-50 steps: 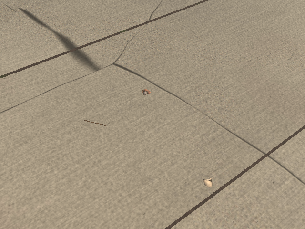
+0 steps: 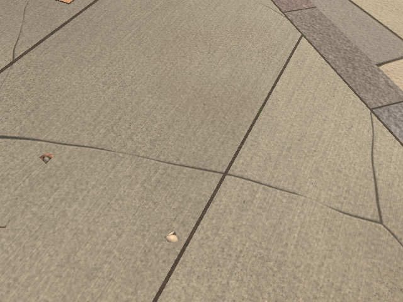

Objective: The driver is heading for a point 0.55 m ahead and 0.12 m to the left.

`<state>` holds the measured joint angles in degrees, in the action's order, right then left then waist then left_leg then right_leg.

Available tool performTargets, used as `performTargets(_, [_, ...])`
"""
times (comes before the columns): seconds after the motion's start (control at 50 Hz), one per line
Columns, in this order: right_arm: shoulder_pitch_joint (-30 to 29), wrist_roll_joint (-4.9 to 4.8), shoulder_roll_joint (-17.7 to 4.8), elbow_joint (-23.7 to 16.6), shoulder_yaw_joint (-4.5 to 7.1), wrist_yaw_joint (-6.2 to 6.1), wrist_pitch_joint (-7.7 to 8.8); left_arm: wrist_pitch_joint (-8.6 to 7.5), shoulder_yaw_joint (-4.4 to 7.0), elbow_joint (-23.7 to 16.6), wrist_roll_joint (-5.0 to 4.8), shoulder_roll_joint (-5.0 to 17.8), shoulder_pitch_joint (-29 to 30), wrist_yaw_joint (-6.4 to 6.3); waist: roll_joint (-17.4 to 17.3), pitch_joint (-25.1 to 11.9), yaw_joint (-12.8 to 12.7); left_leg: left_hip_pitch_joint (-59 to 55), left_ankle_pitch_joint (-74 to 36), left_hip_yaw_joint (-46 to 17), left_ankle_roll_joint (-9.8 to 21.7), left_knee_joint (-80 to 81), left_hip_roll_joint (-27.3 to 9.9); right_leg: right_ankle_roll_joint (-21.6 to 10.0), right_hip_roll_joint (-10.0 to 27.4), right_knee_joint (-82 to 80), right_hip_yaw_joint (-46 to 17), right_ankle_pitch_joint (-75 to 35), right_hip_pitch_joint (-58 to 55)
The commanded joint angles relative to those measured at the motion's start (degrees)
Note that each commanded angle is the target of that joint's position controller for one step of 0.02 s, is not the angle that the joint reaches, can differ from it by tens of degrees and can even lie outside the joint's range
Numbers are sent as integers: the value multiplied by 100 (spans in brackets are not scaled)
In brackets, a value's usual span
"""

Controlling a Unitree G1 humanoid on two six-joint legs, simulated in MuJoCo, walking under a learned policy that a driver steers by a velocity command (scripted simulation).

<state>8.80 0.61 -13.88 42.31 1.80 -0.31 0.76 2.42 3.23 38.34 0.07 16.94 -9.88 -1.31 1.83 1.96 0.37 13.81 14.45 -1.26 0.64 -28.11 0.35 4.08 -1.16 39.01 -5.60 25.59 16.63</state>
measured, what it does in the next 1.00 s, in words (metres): walks ahead: right foot, then right foot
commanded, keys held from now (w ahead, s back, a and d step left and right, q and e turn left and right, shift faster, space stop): no key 0.26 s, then w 0.62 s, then w+q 0.12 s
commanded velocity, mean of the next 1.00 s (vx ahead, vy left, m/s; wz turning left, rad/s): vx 0.26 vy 0.00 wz -0.01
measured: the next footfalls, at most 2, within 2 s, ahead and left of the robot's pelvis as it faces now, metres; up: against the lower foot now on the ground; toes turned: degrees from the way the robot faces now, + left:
right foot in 0.06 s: +0.02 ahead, -0.15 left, +0.00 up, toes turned +4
right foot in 0.90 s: +0.38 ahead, -0.15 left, +0.00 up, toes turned -1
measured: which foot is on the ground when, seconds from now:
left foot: down 0.00-0.92, up 0.94-1.00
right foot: up 0.00-0.04, down 0.06-0.48, up 0.50-0.88, down 0.90-1.00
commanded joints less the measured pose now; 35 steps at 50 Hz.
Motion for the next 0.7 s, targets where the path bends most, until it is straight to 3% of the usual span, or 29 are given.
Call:
performTargets(0.02, [-339,-69,-849,-335,181,-12,-2,-80,82,-147,-24,234,-174,16,-1065,-536,-167,-498,-2359,-878,789,469,-956,28,57,-1378,306,-1157,-488])
performTargets(0.04, [-149,-69,-808,-283,164,5,7,-74,91,-122,13,330,-130,25,-998,-567,-96,-433,-2117,-840,625,462,-867,-38,94,-1710,218,-1767,-812])
performTargets(0.06, [-5,-17,-761,-256,135,35,56,-63,123,-187,58,558,-69,10,-699,-646,-3,-260,-1601,-787,381,410,-771,-148,366,-1637,-102,-2552,-1117])
performTargets(0.08, [195,41,-813,-245,143,84,114,-44,178,-188,51,837,-20,-7,-190,-618,234,-129,-1035,-529,182,410,-497,-373,491,-1275,-217,-2759,-1071])
performTargets(0.1, [56,44,-786,-211,122,94,126,-51,178,-112,49,704,-88,27,29,-610,107,-298,-527,-248,10,356,-310,-540,425,-1235,-168,-2081,-739])
performTargets(0.12, [-156,38,-795,-221,114,91,116,-73,126,-106,68,512,-67,55,-45,-459,13,-308,-419,-183,-64,234,-269,-566,405,-1351,-208,-1774,-559])
performTargets(0.14, [-232,27,-717,-220,98,77,100,-99,101,-53,100,454,-55,52,-9,-382,21,-294,-461,-154,-60,187,-271,-526,406,-1435,-235,-1688,-461])
performTargets(0.26, [-105,-2,-671,-46,89,-21,10,-228,47,142,79,416,-194,-8,86,-161,44,-295,-573,-136,-92,140,-252,-448,361,-1490,-239,-1607,-256])
performTargets(0.28, [-31,0,-644,19,82,-34,-2,-223,41,203,73,409,-297,-27,98,-249,34,-300,-86,-41,-101,109,-166,-481,317,-1546,-215,-1041,-287])
performTargets(0.32, [-18,-62,-668,77,103,-62,-5,-196,99,248,26,592,-461,-59,250,33,-55,176,1292,219,-52,-240,102,-739,340,-1741,-417,881,-93])
performTargets(0.38, [-107,-175,-530,6,102,-37,201,-290,140,284,-22,804,-780,-51,852,524,-172,961,1338,453,44,-1207,206,-1363,1207,-2552,-1763,2393,33])
performTargets(0.42, [15,-231,-526,27,123,29,374,-367,133,303,-93,788,-697,-42,947,653,-50,811,1189,245,264,-1187,6,-1537,1467,-2618,-2105,2142,235])
performTargets(0.46, [735,-245,-546,346,160,101,486,-373,60,170,-128,567,-217,-17,744,488,363,-448,832,166,471,-101,1,-1208,1043,-2137,-1405,1378,734])
performTargets(0.48, [1270,-194,-877,554,258,111,524,-412,-21,-3,-99,268,98,-20,94,367,547,-966,1114,-642,628,404,-431,-856,542,-1162,-649,655,1154])
performTargets(0.5, [1816,-163,-1385,707,391,147,560,-511,-63,-216,-96,28,266,-45,-1303,223,613,-1650,1991,-2596,1139,1371,-1372,-440,-183,630,327,92,1964])
performTargets(0.52, [1950,-77,-1514,670,400,196,588,-620,32,-377,-184,380,330,-81,-1751,311,659,-1858,1870,-4142,1737,1924,-2227,-394,-180,1823,86,866,2829])
performTargets(0.54, [1650,-69,-1200,587,304,172,610,-697,92,-277,-247,531,122,-46,-1135,460,421,-1896,1596,-3850,1723,1777,-2224,-501,149,2475,-154,588,3152])
performTargets(0.56, [1517,-87,-1027,515,264,138,600,-754,75,-158,-236,455,-23,16,-867,406,341,-2020,1346,-3233,1542,1711,-1967,-604,323,2609,-81,77,3298])
performTargets(0.58, [1438,-95,-1013,499,251,115,572,-793,74,-126,-193,381,17,60,-701,375,312,-2073,1028,-2772,1377,1749,-1815,-664,485,2520,24,-366,3405])
performTargets(0.64, [1556,-84,-734,541,134,79,455,-801,47,-185,-102,196,324,220,-773,259,359,-1873,-572,-1557,1103,1953,-1328,-550,608,1739,380,-1169,2957])
performTargets(0.7, [1643,-117,-892,563,146,-18,363,-800,-77,-358,-99,-103,816,315,-682,271,459,-1482,-1292,-826,1039,2009,-1085,-347,457,500,662,-1805,2378])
